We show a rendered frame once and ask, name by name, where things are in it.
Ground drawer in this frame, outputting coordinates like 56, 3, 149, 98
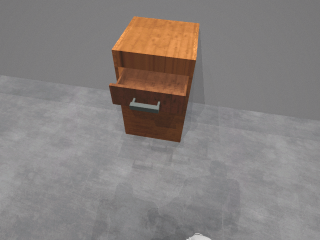
109, 68, 188, 114

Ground handle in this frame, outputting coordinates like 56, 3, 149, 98
129, 98, 160, 114

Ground cabinet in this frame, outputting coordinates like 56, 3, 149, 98
111, 16, 200, 143

